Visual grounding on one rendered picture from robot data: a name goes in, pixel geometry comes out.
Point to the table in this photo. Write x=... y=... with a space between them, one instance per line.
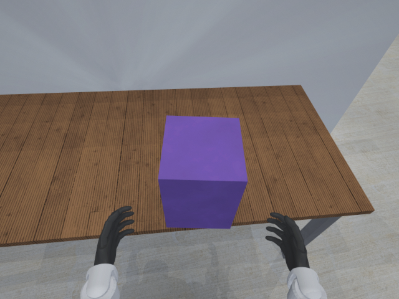
x=68 y=160

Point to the right robot hand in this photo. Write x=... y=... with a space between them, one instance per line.
x=292 y=243

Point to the robot right forearm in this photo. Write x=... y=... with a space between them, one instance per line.
x=303 y=283

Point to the robot left forearm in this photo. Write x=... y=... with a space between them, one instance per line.
x=101 y=283

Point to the left robot hand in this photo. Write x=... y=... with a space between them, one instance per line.
x=110 y=236

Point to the carton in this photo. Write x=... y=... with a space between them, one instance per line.
x=202 y=175

